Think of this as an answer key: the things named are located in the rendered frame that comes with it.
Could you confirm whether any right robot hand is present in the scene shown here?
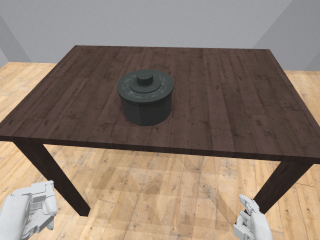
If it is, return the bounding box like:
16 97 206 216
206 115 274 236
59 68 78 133
233 194 273 240

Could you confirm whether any table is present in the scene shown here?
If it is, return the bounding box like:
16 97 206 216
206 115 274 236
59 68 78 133
0 45 320 226

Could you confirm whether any left robot hand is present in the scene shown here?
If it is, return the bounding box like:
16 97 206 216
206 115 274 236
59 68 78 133
0 180 57 240

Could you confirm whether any pot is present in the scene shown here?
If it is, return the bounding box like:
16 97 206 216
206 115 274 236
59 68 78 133
120 93 172 126

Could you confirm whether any knob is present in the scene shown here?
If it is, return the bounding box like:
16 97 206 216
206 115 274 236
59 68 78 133
136 70 153 85

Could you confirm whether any lid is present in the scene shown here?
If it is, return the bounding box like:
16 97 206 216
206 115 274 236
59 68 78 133
117 69 174 105

